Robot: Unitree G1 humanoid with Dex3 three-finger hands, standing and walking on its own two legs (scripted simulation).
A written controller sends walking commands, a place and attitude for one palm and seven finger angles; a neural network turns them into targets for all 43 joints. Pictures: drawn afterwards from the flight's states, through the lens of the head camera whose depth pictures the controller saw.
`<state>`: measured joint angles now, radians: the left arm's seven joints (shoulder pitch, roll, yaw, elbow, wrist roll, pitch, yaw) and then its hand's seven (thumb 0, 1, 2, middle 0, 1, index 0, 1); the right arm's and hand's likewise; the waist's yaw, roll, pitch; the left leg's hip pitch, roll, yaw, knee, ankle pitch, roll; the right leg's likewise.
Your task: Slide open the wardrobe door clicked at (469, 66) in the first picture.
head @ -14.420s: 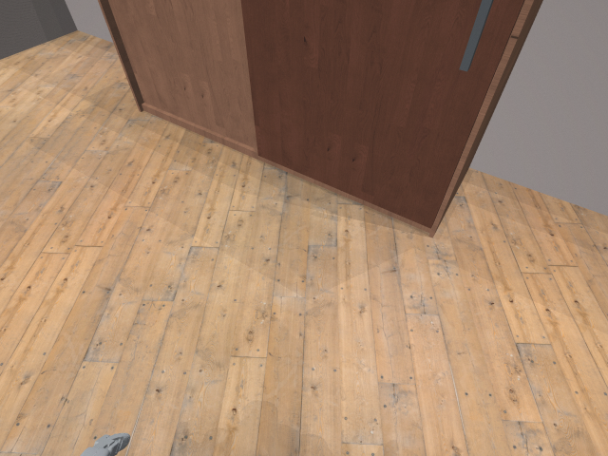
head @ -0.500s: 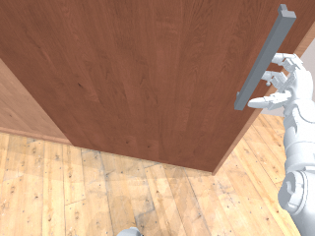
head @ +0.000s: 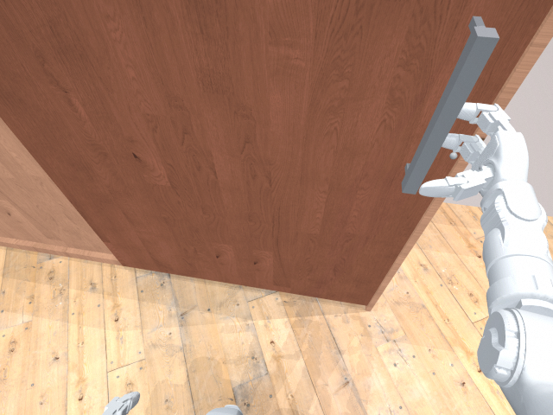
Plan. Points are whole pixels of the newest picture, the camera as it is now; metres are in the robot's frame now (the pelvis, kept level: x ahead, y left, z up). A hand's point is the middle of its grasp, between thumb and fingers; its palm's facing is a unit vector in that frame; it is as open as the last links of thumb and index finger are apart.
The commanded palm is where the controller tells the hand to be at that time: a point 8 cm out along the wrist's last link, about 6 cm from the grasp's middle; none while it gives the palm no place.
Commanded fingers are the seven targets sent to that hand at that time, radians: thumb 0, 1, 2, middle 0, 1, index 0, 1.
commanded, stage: slide the fingers in behind the handle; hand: right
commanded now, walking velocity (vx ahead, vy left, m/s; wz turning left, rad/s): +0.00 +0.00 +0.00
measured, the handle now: (437, 119) +0.54 -0.17 +0.14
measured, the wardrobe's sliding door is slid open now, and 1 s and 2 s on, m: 0.00 0.00 0.00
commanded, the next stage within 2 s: grip the handle and tug to test in 0.96 s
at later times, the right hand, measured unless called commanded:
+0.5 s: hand (430, 147) +0.48 -0.15 +0.13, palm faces +0.03 +1.00 +0.01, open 14.0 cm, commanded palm +0.45 -0.21 +0.14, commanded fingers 0.00 0.50 -0.30 0.30 1.20 0.30 1.20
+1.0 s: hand (437, 151) +0.47 -0.16 +0.13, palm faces +0.05 +1.00 -0.01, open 14.2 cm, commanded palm +0.45 -0.20 +0.14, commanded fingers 0.00 0.50 -0.30 0.30 1.20 0.30 1.20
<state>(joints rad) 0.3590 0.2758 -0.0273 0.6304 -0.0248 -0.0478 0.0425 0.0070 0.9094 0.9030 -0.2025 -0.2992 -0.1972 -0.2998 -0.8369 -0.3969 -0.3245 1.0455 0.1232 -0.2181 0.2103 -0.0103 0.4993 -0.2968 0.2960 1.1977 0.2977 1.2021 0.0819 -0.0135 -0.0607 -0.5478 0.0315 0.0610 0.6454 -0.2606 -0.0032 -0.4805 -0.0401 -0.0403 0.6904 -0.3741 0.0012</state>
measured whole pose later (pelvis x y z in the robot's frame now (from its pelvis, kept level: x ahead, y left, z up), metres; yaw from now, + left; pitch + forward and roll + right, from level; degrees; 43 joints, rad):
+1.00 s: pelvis +0.00 +0.00 +0.00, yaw +0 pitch +9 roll +1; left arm 0.36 0.26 -0.02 0.65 -0.02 -0.05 0.03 0.01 0.91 0.90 -0.20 -0.30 -0.20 -0.30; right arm -0.83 -0.34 -0.29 1.02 0.11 -0.23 0.13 -0.01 0.50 -0.30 0.26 1.18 0.26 1.18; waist 0.08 -0.02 -0.06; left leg -0.53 0.03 0.05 0.64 -0.26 0.00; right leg -0.46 -0.04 -0.05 0.67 -0.37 0.00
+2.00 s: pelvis +0.01 +0.00 +0.00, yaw +2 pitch +9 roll +0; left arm 0.37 0.26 -0.01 0.63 -0.01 -0.02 0.03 0.01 0.91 0.90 -0.20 -0.30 -0.20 -0.30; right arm -0.75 -0.31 -0.33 0.92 0.10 -0.20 0.10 0.01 -0.70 -0.80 0.32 1.34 0.32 1.34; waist 0.09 -0.03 -0.07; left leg -0.51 0.01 0.03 0.61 -0.26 0.00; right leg -0.42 -0.05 -0.07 0.63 -0.37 0.00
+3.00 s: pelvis +0.04 -0.01 +0.01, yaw -2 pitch +9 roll +1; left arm 0.30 0.22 0.00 0.67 0.01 -0.04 0.02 0.01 0.91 0.90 -0.20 -0.30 -0.20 -0.30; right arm -0.72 -0.16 -0.14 0.75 0.11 -0.07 -0.05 0.02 -0.71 -0.83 0.29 1.33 0.31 1.38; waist 0.01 -0.04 -0.08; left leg -0.43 0.04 0.08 0.58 -0.29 -0.02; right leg -0.37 -0.02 0.01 0.61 -0.39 0.00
